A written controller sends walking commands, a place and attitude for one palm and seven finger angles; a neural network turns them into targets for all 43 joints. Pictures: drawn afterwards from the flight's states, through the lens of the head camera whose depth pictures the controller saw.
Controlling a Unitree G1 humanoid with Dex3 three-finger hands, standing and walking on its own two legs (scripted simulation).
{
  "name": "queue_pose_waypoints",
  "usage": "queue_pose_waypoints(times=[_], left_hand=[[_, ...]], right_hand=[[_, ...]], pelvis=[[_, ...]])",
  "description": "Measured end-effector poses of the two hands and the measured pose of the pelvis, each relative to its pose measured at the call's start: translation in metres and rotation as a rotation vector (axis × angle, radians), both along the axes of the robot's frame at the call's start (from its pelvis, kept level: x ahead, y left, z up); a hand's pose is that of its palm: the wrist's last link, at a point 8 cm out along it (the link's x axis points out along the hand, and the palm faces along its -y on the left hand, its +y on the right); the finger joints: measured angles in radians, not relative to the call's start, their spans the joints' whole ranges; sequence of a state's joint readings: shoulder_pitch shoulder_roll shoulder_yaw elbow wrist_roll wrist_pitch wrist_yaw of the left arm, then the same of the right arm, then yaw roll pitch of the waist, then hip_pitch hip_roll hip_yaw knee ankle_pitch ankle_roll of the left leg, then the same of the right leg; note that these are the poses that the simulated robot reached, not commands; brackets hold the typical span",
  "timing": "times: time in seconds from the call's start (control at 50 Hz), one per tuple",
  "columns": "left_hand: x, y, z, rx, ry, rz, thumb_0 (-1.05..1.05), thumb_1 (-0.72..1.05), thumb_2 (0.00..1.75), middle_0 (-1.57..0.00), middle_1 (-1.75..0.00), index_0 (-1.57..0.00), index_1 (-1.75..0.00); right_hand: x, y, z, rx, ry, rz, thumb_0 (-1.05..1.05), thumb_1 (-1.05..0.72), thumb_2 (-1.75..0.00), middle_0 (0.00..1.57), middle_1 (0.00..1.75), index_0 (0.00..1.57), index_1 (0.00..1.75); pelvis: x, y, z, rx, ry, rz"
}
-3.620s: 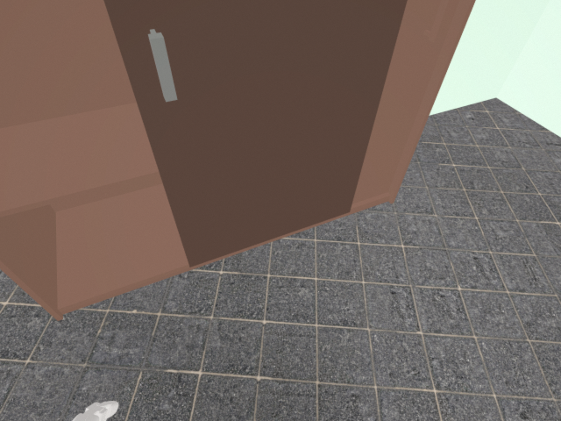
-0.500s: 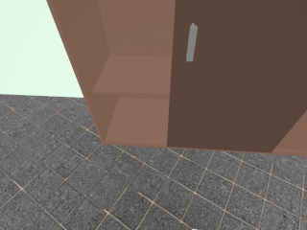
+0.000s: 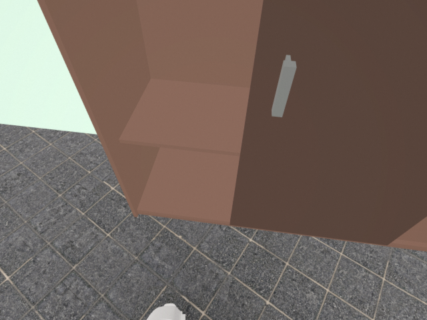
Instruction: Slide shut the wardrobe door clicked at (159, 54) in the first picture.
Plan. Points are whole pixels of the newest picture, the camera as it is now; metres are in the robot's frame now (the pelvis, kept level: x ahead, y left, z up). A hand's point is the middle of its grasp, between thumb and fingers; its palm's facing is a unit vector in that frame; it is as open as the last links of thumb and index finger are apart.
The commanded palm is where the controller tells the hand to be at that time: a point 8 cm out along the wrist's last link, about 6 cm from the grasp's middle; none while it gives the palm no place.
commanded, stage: take the last steps up to it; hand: right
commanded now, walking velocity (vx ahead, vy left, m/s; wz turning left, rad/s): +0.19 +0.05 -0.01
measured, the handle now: (282, 86) +0.63 -0.10 +0.11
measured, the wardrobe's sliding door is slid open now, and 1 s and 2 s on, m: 0.49 0.49 0.49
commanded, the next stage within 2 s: come to a stop and stand still in 0.10 s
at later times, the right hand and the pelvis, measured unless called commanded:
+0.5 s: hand out of the picture +0.15 -0.14 -0.19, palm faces +0.10 +0.98 -0.17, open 7.3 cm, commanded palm none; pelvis +0.13 +0.03 -0.01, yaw -1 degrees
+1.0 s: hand out of the picture +0.16 -0.10 -0.17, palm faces +0.04 +0.97 -0.23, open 7.4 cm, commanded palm none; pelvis +0.10 +0.08 -0.01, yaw -2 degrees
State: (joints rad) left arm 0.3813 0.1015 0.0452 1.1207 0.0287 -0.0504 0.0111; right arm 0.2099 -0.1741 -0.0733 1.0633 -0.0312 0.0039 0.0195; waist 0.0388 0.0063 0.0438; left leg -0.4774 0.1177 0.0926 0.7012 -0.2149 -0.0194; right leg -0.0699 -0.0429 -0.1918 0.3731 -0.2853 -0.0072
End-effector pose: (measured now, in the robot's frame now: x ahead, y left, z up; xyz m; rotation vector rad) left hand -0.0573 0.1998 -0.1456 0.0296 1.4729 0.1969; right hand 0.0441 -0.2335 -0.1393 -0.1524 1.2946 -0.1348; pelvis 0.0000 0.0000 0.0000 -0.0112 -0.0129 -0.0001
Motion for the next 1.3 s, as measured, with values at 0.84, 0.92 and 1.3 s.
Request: queue_pose_waypoints(times=[0.84, 0.92, 1.3], left_hand=[[0.252, 0.106, -0.012, 0.062, -0.312, -0.126, 0.00, 0.91, 0.90, -0.20, -0.30, -0.20, -0.30], [0.216, 0.109, -0.013, 0.071, -0.256, -0.129, 0.00, 0.91, 0.90, -0.20, -0.30, -0.20, -0.30], [0.127, 0.099, -0.008, 0.011, -0.006, -0.094, 0.00, 0.91, 0.90, -0.20, -0.30, -0.20, -0.30]], right_hand=[[0.105, 0.057, -0.002, -0.107, -0.076, -0.023, 0.00, -0.91, -0.90, 0.20, 0.30, 0.20, 0.29], [0.108, 0.068, -0.006, -0.070, -0.096, -0.019, 0.00, -0.91, -0.90, 0.20, 0.30, 0.20, 0.29], [0.062, 0.097, -0.010, -0.008, 0.053, -0.032, 0.00, -0.91, -0.90, 0.20, 0.30, 0.20, 0.29]], pelvis=[[0.109, 0.068, -0.021, 0.011, -0.020, -0.031], [0.104, 0.072, -0.020, 0.011, -0.029, -0.030], [0.106, 0.088, -0.007, 0.008, -0.004, -0.024]])
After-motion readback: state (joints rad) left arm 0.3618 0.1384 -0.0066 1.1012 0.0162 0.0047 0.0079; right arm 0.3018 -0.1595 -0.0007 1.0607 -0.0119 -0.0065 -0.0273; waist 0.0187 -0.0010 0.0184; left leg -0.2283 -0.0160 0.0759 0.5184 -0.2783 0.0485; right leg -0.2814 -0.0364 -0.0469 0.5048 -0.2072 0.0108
